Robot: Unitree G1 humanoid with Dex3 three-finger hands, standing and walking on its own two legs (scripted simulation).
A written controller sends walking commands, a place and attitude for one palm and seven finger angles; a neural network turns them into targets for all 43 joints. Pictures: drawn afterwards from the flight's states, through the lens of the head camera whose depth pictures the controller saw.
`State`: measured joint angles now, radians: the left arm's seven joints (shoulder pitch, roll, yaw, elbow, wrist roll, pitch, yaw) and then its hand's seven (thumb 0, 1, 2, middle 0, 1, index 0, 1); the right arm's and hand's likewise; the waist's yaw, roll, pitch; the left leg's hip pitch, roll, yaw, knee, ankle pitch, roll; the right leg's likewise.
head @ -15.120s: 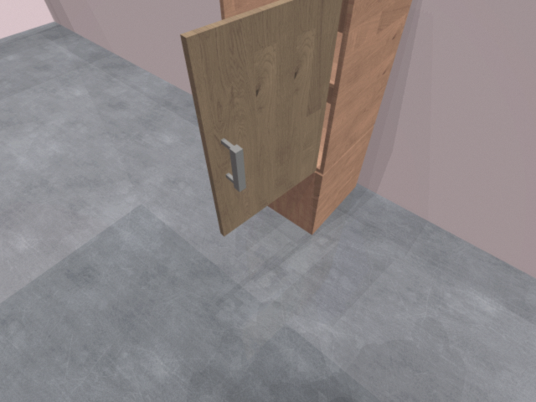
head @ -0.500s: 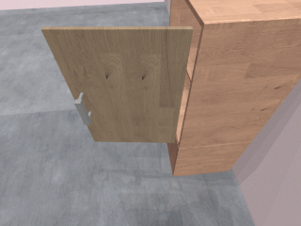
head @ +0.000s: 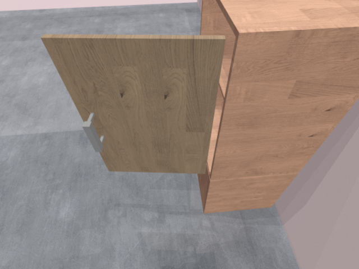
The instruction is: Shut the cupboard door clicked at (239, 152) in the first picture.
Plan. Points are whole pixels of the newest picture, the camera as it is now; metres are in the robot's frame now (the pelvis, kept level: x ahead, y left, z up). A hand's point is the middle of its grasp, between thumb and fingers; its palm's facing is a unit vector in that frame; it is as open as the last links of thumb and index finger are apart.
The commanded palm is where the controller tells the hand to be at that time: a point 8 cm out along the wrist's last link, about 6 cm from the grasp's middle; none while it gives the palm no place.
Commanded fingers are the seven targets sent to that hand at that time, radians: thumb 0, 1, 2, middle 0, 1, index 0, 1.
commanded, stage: shuffle to correct the standing spot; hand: left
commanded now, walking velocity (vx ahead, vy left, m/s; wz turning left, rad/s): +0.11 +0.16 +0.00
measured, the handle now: (95, 132) +0.51 +0.31 -0.06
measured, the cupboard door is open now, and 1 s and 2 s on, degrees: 83 83 83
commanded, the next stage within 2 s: come to a stop and stand still in 0.72 s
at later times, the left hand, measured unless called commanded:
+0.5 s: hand out of the picture +0.06 +0.23 -0.17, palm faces +0.05 -0.97 -0.23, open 7.4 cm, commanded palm none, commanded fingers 0.00 0.90 0.90 -0.20 -0.30 -0.20 -0.30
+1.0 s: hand out of the picture +0.09 +0.33 -0.20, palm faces +0.10 -0.97 -0.24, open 7.4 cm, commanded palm none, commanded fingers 0.00 0.90 0.90 -0.20 -0.30 -0.20 -0.30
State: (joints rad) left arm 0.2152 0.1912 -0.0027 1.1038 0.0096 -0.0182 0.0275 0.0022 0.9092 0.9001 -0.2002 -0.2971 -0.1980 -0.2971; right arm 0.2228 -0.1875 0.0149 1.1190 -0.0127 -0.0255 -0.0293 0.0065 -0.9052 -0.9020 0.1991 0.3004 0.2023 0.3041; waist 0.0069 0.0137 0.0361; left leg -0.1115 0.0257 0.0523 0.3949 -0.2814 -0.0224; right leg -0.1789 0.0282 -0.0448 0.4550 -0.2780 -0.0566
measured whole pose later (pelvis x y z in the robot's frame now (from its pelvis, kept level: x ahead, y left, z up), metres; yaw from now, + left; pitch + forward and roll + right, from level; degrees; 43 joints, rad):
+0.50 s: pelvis +0.05 +0.05 -0.01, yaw +1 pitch +1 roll +1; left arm 0.26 0.16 0.03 1.05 0.03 0.03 0.02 0.01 0.91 0.90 -0.20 -0.30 -0.20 -0.30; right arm 0.34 -0.14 0.01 1.06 -0.03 -0.01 -0.02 0.01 -0.91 -0.90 0.20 0.30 0.20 0.30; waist 0.01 0.01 0.06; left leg -0.16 -0.03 0.11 0.46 -0.31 0.05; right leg -0.38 -0.05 -0.10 0.86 -0.50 -0.04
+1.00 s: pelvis +0.10 +0.12 -0.02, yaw +1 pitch +0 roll +1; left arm 0.29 0.24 0.06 1.03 0.02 0.05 0.04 0.00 0.91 0.90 -0.20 -0.30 -0.20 -0.30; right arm 0.15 -0.18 -0.04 0.96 -0.02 0.00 -0.01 0.01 -0.91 -0.90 0.20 0.30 0.20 0.30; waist 0.04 -0.08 0.08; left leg -0.35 0.02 0.09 0.61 -0.26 0.01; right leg -0.30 -0.11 -0.01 0.81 -0.53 0.03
